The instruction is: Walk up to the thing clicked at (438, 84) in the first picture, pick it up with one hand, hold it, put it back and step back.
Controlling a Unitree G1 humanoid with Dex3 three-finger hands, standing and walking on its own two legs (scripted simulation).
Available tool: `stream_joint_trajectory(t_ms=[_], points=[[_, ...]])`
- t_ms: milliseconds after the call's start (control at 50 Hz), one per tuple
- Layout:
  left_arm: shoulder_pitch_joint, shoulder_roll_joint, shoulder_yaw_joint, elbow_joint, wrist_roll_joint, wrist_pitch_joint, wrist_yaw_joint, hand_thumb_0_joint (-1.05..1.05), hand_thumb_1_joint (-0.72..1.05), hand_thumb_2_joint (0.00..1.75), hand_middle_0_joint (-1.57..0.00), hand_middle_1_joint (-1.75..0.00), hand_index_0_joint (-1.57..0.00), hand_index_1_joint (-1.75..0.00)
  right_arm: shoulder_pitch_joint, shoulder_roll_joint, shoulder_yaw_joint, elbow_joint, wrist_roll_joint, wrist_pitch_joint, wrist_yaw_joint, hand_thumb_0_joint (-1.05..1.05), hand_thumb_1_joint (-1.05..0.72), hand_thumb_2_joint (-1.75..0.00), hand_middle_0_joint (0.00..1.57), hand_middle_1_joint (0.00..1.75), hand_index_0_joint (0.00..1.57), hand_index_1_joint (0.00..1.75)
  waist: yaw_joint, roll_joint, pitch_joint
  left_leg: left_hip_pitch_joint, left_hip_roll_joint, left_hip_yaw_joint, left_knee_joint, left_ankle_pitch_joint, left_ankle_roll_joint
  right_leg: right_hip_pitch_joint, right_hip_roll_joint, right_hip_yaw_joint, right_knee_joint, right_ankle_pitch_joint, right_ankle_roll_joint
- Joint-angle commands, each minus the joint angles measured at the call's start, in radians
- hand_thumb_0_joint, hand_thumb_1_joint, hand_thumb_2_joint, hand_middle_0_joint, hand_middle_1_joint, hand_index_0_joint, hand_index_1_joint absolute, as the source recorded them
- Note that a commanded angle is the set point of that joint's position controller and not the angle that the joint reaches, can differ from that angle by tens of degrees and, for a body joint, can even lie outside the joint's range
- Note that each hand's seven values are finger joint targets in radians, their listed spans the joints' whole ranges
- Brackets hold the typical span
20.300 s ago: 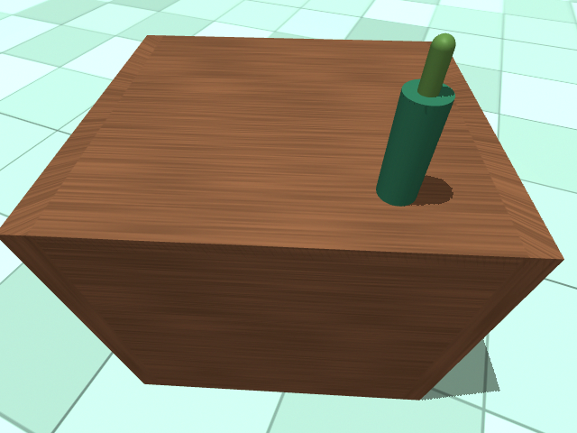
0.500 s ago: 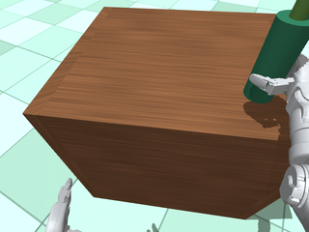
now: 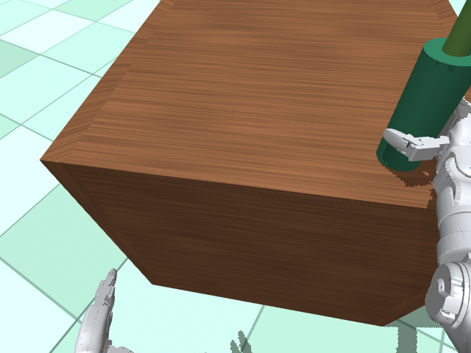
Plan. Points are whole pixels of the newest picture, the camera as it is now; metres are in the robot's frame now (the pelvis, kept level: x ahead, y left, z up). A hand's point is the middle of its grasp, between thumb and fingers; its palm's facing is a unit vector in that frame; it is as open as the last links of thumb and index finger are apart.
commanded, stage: lower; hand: right
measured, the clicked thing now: (433, 91) +0.48 -0.22 +0.20
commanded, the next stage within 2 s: loosen in 0.14 s
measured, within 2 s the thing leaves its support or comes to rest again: neither
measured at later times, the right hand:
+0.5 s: hand (418, 126) +0.48 -0.22 +0.13, palm faces +0.22 +0.98 +0.01, open 10.3 cm
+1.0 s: hand (424, 118) +0.49 -0.23 +0.14, palm faces +0.22 +0.98 +0.01, open 16.9 cm
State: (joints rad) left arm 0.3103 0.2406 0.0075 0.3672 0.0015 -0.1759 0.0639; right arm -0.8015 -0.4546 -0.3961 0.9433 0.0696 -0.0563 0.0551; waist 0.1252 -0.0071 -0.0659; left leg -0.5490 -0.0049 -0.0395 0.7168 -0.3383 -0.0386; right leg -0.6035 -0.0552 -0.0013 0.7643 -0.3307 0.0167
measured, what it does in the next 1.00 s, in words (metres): stands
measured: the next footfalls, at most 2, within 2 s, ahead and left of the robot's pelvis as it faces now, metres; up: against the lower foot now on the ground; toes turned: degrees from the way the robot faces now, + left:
none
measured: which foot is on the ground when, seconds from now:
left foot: down 0.00-1.00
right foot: down 0.00-1.00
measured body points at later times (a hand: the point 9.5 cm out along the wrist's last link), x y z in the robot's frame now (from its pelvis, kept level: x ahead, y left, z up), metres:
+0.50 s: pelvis -0.01 +0.00 -0.01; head +0.06 -0.01 +0.44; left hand +0.14 +0.26 -0.05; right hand +0.46 -0.28 +0.13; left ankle +0.01 +0.15 -0.71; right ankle +0.03 -0.13 -0.71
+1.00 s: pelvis -0.01 +0.00 -0.01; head +0.06 -0.01 +0.44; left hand +0.13 +0.26 -0.05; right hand +0.47 -0.28 +0.14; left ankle +0.01 +0.15 -0.71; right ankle +0.03 -0.13 -0.71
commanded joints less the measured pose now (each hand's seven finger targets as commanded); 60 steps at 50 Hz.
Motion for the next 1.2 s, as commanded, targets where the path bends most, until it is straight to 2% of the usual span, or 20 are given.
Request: stream_joint_trajectory(t_ms=[0,60,100,160,220,260,320,380,420,480,540,580,660,720,880,940,980,1040,1080,1180], points=[[0.017,0.089,0.032,-0.087,-0.001,-0.054,0.000,0.00,-0.55,0.05,-0.05,-0.04,-0.05,-0.05,-0.647,-0.280,-0.017,-0.272,0.050,-0.166,0.013,0.00,-0.25,-1.31,1.30,1.43,1.34,1.43,0.018,-0.152,-0.441,0.052,-0.034,0.063,-0.071,0.308,0.034,0.343,0.020,-0.002,-0.068,0.332,-0.011],[-0.070,0.144,0.065,-0.185,0.004,-0.063,0.008,0.00,-0.54,0.04,-0.05,-0.04,-0.05,-0.05,-0.758,-0.410,-0.075,-0.393,0.039,-0.194,0.006,0.00,-0.25,-1.31,1.29,1.43,1.33,1.43,0.003,-0.177,-0.558,0.097,-0.028,0.055,-0.061,0.313,0.032,0.358,0.025,-0.013,-0.064,0.281,-0.014],[0.080,0.102,0.060,-0.049,0.001,-0.045,-0.004,0.00,-0.54,0.04,-0.05,-0.04,-0.05,-0.05,-0.600,-0.311,-0.039,-0.235,0.046,-0.179,0.013,0.00,-0.23,-1.29,1.30,1.42,1.34,1.42,0.020,-0.179,-0.397,0.024,-0.034,0.062,-0.067,0.252,0.037,0.309,0.023,-0.008,-0.081,0.232,-0.010],[-0.080,0.139,0.060,-0.235,0.006,-0.067,0.000,0.00,-0.54,0.04,-0.05,-0.04,-0.05,-0.05,-0.751,-0.404,-0.088,-0.384,0.039,-0.210,0.007,0.00,-0.24,-1.26,1.30,1.40,1.33,1.40,0.013,-0.172,-0.604,0.079,-0.033,0.060,-0.048,0.326,0.030,0.388,0.018,-0.005,-0.047,0.337,-0.011],[-0.006,0.136,0.075,-0.135,0.005,-0.050,-0.005,0.00,-0.55,0.05,-0.05,-0.05,-0.05,-0.05,-0.613,-0.278,-0.035,-0.180,0.043,-0.189,0.015,0.00,-0.20,-1.23,1.27,1.37,1.30,1.37,0.036,-0.117,-0.435,0.011,-0.038,0.063,-0.046,0.280,0.032,0.290,0.017,0.004,-0.052,0.291,-0.012],[-0.132,0.183,0.090,-0.293,0.008,-0.068,0.004,0.00,-0.51,0.02,-0.06,-0.05,-0.06,-0.04,-0.782,-0.405,-0.085,-0.391,0.034,-0.225,0.013,0.00,-0.07,-1.07,1.23,1.23,1.25,1.23,0.017,-0.152,-0.663,0.091,-0.032,0.058,-0.038,0.339,0.029,0.387,0.018,-0.001,-0.032,0.340,-0.015],[0.044,0.106,0.051,-0.117,0.005,-0.042,-0.007,0.00,-0.51,0.02,-0.06,-0.06,-0.07,-0.05,-0.611,-0.292,-0.023,-0.157,0.029,-0.199,0.030,0.00,0.03,-0.83,1.17,1.05,1.19,1.05,0.029,-0.151,-0.427,0.015,-0.035,0.062,-0.053,0.254,0.035,0.283,0.023,-0.002,-0.056,0.241,-0.013],[-0.090,0.146,0.049,-0.269,0.007,-0.054,0.001,0.00,-0.52,0.03,-0.06,-0.05,-0.07,-0.05,-0.790,-0.435,-0.086,-0.354,0.022,-0.226,0.023,0.00,0.18,-0.61,1.11,0.89,1.12,0.90,0.007,-0.150,-0.646,0.113,-0.026,0.047,-0.038,0.340,0.027,0.344,0.029,-0.014,-0.027,0.301,-0.020],[0.085,0.094,0.038,-0.077,0.004,-0.032,-0.009,0.00,-0.53,0.04,-0.06,-0.05,-0.06,-0.05,-0.582,-0.274,-0.018,-0.094,0.033,-0.189,0.043,0.00,0.34,-0.55,0.99,0.82,1.01,0.82,0.036,-0.136,-0.395,0.004,-0.032,0.057,-0.048,0.266,0.031,0.254,0.030,-0.010,-0.044,0.224,-0.020],[-0.119,0.157,0.054,-0.299,0.005,-0.055,0.001,0.00,-0.54,0.05,-0.06,-0.05,-0.06,-0.05,-0.794,-0.437,-0.094,-0.367,0.027,-0.225,0.029,0.00,0.39,-0.37,0.84,0.62,0.85,0.62,0.013,-0.148,-0.626,0.096,-0.025,0.043,-0.046,0.308,0.026,0.333,0.031,-0.014,-0.036,0.256,-0.022],[0.102,0.103,0.049,-0.071,0.002,-0.022,-0.013,0.00,-0.53,0.04,-0.06,-0.06,-0.06,-0.05,-0.502,-0.242,-0.001,-0.011,0.024,-0.172,0.048,0.00,0.44,-0.26,0.74,0.51,0.75,0.51,0.051,-0.107,-0.322,-0.040,-0.038,0.063,-0.052,0.237,0.031,0.233,0.025,-0.004,-0.053,0.210,-0.017],[-0.100,0.155,0.061,-0.292,0.003,-0.040,-0.010,0.00,-0.55,0.05,-0.06,-0.05,-0.06,-0.05,-0.643,-0.343,-0.062,-0.162,0.017,-0.190,0.035,0.00,0.47,-0.20,0.66,0.43,0.66,0.43,0.034,-0.094,-0.506,0.042,-0.032,0.054,-0.054,0.271,0.026,0.274,0.023,-0.004,-0.049,0.236,-0.021],[0.035,0.110,0.049,-0.152,-0.002,-0.019,-0.025,0.00,-0.55,0.05,-0.06,-0.05,-0.06,-0.06,-0.554,-0.249,-0.012,-0.027,0.022,-0.161,0.048,0.00,0.53,-0.13,0.52,0.32,0.52,0.32,0.036,-0.094,-0.333,-0.031,-0.033,0.059,-0.063,0.174,0.032,0.208,0.026,-0.006,-0.071,0.134,-0.020],[-0.038,0.153,0.066,-0.265,0.003,-0.027,-0.021,0.00,-0.56,0.05,-0.06,-0.05,-0.05,-0.06,-0.609,-0.331,-0.052,-0.089,0.012,-0.167,0.037,0.00,0.52,-0.08,0.37,0.22,0.37,0.22,0.025,-0.044,-0.441,0.032,-0.031,0.051,-0.061,0.200,0.025,0.219,0.028,-0.011,-0.057,0.152,-0.027],[0.016,0.127,0.057,-0.217,0.007,-0.010,-0.028,0.00,-0.52,0.03,-0.06,-0.06,-0.06,-0.05,-0.597,-0.283,-0.022,-0.021,0.003,-0.176,0.036,0.00,0.56,-0.06,0.06,0.07,0.07,0.07,0.032,-0.060,-0.390,-0.029,-0.035,0.059,-0.045,0.162,0.030,0.198,0.022,-0.003,-0.061,0.121,-0.025],[-0.006,0.166,0.091,-0.263,0.006,-0.013,-0.018,0.00,-0.52,0.03,-0.06,-0.05,-0.06,-0.05,-0.742,-0.427,-0.084,-0.245,0.004,-0.210,0.030,0.00,0.56,-0.06,0.06,0.07,0.06,0.07,0.006,-0.136,-0.537,0.031,-0.030,0.052,-0.036,0.196,0.033,0.272,0.025,-0.005,-0.057,0.160,-0.018],[0.004,0.157,0.075,-0.272,0.007,-0.011,-0.016,0.00,-0.52,0.03,-0.06,-0.06,-0.06,-0.05,-0.741,-0.434,-0.087,-0.259,0.006,-0.201,0.031,0.00,0.55,-0.05,0.05,0.06,0.06,0.06,0.005,-0.157,-0.565,0.052,-0.032,0.058,-0.034,0.237,0.034,0.311,0.026,-0.006,-0.051,0.213,-0.014],[0.067,0.127,0.056,-0.167,-0.001,0.010,-0.017,0.00,-0.52,0.03,-0.06,-0.05,-0.06,-0.05,-0.638,-0.432,-0.092,-0.163,0.007,-0.161,0.031,0.00,0.53,-0.04,0.06,0.05,0.05,0.05,-0.009,-0.160,-0.473,0.055,-0.033,0.066,-0.049,0.253,0.034,0.286,0.030,-0.006,-0.065,0.246,-0.012],[-0.013,0.133,0.049,-0.207,-0.003,0.005,-0.013,0.00,-0.52,0.03,-0.05,-0.05,-0.06,-0.05,-0.754,-0.516,-0.118,-0.266,0.000,-0.155,0.026,0.00,0.52,-0.04,0.06,0.05,0.05,0.05,-0.027,-0.205,-0.553,0.080,-0.030,0.064,-0.054,0.265,0.036,0.330,0.026,-0.007,-0.070,0.264,-0.008],[-0.061,0.108,0.016,-0.147,-0.013,0.009,-0.014,0.00,-0.53,0.03,-0.05,-0.05,-0.06,-0.05,-0.702,-0.502,-0.080,-0.115,-0.006,-0.070,0.070,0.00,0.54,-0.05,0.05,0.05,0.05,0.05,-0.027,-0.172,-0.436,0.099,-0.028,0.068,-0.093,0.241,0.035,0.278,0.027,-0.009,-0.100,0.237,-0.011]])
